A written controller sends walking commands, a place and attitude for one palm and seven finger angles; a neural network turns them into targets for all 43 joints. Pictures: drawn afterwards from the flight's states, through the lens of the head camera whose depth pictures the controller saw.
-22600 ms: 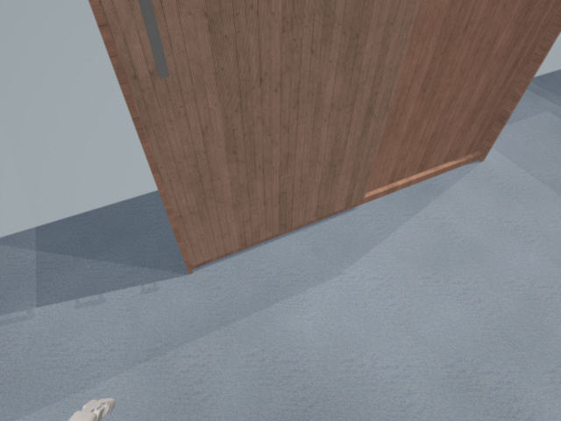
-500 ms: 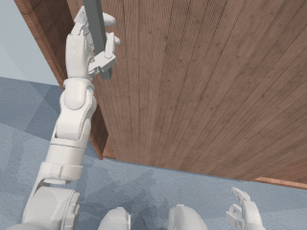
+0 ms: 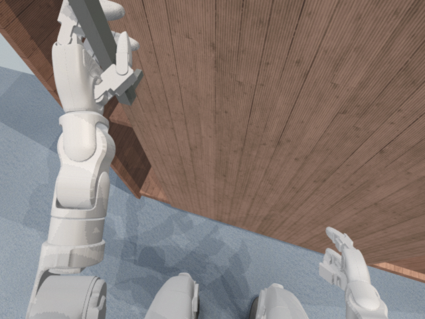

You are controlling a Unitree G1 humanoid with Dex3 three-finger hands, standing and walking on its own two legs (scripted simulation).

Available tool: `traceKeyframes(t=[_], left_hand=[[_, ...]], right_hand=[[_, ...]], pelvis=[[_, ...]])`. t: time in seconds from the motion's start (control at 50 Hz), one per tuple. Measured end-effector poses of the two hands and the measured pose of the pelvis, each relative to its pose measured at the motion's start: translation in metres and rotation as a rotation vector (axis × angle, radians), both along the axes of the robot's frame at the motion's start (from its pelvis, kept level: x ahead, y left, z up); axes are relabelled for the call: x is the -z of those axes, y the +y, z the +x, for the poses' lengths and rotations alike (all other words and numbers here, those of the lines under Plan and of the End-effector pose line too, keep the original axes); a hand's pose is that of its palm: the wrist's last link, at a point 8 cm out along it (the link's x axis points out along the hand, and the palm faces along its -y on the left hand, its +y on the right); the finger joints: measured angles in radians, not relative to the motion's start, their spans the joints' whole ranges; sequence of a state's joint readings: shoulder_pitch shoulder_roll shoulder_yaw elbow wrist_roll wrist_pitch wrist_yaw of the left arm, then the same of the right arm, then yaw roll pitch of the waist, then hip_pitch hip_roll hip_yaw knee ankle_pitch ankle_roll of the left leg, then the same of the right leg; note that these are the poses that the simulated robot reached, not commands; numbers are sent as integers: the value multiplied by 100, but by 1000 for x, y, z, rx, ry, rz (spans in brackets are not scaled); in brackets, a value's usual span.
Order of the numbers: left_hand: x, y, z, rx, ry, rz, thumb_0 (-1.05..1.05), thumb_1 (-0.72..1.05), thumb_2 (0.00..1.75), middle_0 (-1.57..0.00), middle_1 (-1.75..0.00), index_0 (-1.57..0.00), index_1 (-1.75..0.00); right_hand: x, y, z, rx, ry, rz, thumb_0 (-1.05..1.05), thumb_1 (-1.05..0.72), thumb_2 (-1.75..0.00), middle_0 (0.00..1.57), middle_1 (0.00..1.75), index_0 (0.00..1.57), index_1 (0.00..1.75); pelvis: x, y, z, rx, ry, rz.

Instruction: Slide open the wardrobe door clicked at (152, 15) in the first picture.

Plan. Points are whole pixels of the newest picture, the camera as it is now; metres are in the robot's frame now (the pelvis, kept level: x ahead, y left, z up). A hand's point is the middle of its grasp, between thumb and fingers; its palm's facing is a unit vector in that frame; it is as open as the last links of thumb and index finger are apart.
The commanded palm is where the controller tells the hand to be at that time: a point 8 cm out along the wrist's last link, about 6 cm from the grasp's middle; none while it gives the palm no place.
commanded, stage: step sideways, sliding the door along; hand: left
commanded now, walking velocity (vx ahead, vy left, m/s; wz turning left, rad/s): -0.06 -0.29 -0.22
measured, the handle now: (113, 39) +0.43 +0.20 +0.22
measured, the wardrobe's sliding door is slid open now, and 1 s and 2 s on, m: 0.17 0.60 0.68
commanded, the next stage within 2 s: stop walking and hold the door there in 1.90 s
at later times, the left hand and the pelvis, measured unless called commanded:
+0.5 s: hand (274, 104) +0.36 -0.01 +0.21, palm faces +0.23 -0.97 -0.06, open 5.8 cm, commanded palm +0.33 -0.03 +0.20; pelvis +0.01 -0.16 +0.01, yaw -3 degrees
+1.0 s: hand out of the picture +0.32 -0.24 +0.20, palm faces -0.01 -0.99 -0.11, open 6.1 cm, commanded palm +0.30 -0.21 +0.21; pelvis -0.05 -0.33 +0.00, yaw -9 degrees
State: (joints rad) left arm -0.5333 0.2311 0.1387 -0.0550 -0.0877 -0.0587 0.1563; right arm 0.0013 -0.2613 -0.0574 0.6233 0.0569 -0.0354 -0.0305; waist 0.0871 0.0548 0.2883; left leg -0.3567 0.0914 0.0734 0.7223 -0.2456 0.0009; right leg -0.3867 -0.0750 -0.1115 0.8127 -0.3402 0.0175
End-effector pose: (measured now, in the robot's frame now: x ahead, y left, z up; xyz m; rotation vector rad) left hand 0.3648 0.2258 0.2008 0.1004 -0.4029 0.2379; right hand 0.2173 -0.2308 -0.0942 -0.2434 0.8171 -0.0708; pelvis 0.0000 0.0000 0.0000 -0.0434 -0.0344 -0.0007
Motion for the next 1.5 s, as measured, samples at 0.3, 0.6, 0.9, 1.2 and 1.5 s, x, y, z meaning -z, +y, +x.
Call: traceKeyframes(t=[0.3,0.6,0.9,1.2,1.5], left_hand=[[0,-100,-16,57,15,-9,-5,72,80,-47,-142,-34,-136],[3,-236,-37,174,-28,-28,-4,74,79,-47,-141,-28,-134],[-2,-364,-55,344,3,49,-1,69,76,-46,-140,-30,-136],[-2,-473,-72,366,-7,19,-2,69,79,-47,-140,-31,-137],[-6,-497,-83,205,75,-45,0,74,84,-45,-140,-29,-135]], right_hand=[[-30,-62,-6,-77,0,91,1,-91,-90,20,30,21,30],[-16,-173,-12,39,-74,44,1,-91,-90,20,30,20,30],[-20,-266,-95,123,34,111,1,-91,-90,20,30,21,30],[-22,-395,-145,232,71,-33,1,-91,-90,20,30,20,30],[-43,-437,-188,166,122,22,1,-91,-90,20,30,21,30]], pelvis=[[-23,-100,15,55,-23,-38],[-7,-171,-1,46,23,33],[-22,-280,-29,165,18,-35],[-15,-361,-66,174,34,33],[-39,-448,-92,186,6,-75]])
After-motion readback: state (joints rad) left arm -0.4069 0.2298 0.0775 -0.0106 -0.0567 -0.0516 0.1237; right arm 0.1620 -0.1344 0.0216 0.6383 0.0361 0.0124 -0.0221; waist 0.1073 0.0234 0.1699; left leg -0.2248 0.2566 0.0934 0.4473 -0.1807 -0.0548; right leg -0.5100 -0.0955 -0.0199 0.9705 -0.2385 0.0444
